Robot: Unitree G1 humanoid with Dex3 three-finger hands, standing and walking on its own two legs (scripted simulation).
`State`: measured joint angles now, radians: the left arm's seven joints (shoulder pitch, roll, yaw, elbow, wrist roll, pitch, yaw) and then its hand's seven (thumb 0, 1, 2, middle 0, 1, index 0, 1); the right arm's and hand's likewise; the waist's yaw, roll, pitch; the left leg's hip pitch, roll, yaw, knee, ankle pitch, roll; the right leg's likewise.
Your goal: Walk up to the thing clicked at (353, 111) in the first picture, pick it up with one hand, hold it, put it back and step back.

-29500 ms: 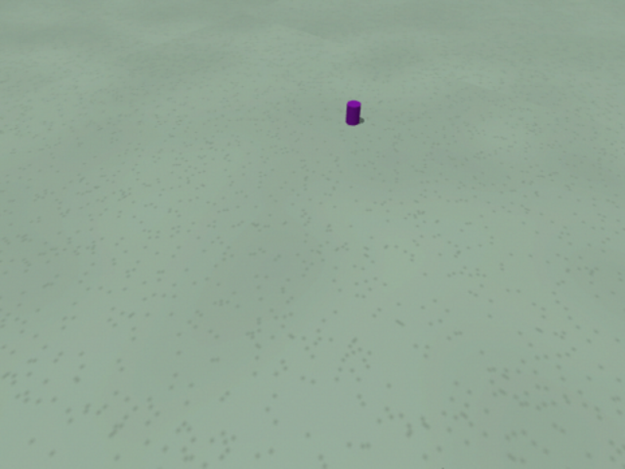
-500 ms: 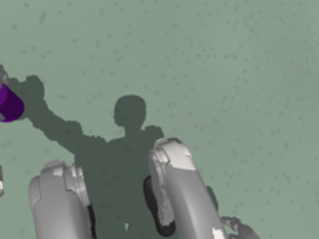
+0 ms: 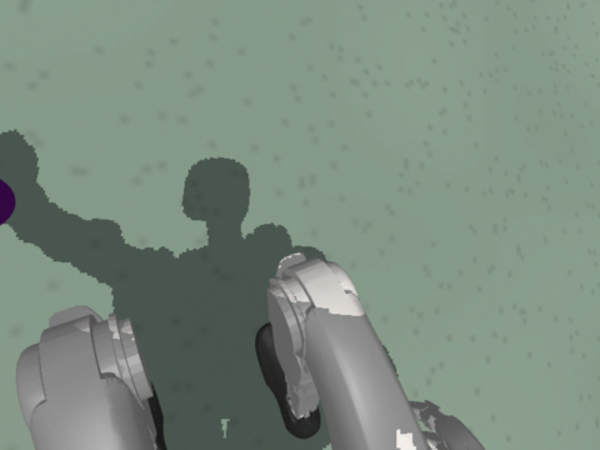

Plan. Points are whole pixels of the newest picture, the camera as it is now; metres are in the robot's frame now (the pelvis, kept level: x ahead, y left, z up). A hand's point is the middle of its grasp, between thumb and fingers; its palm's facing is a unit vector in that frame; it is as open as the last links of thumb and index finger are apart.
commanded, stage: rest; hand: left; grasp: from above
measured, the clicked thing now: out of the picture +0.48 +0.33 -0.26
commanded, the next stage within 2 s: open in 0.34 s
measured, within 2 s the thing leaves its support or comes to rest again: neither
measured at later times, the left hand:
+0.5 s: hand out of the picture +0.46 +0.32 -0.21, palm faces -0.44 -0.12 -0.89, open 10.6 cm
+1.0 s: hand out of the picture +0.47 +0.32 -0.22, palm faces -0.43 -0.11 -0.89, open 13.1 cm
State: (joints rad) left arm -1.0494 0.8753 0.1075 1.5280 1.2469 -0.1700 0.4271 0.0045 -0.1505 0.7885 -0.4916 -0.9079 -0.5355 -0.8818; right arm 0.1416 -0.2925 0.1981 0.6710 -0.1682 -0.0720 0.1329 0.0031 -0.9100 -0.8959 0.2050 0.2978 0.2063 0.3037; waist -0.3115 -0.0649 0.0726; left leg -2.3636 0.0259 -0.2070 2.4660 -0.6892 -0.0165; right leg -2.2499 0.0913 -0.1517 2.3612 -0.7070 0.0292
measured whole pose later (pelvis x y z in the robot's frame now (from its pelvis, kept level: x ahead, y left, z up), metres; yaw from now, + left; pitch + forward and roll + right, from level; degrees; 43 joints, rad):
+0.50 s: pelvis +0.00 +0.00 +0.00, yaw -1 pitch +30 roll -12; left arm -1.11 0.94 0.06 1.66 1.24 -0.18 0.48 0.00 -0.16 0.80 -0.50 -0.91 -0.54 -0.88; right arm 0.13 -0.30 0.25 0.66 -0.19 -0.11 0.15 0.00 -0.91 -0.90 0.20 0.30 0.21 0.30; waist -0.34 -0.09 0.09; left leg -2.35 0.03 -0.23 2.48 -0.68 -0.01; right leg -2.23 0.10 -0.17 2.36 -0.69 0.04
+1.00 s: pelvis -0.01 +0.00 +0.00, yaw -2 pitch +30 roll -13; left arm -1.09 0.95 0.06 1.62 1.23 -0.16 0.48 0.00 -0.44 1.04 -0.13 -1.14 -0.15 -1.12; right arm 0.14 -0.31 0.27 0.66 -0.19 -0.13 0.17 0.00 -0.90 -0.90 0.21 0.30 0.21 0.30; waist -0.35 -0.10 0.10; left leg -2.35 0.03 -0.24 2.49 -0.69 -0.01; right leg -2.23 0.11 -0.18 2.36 -0.69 0.04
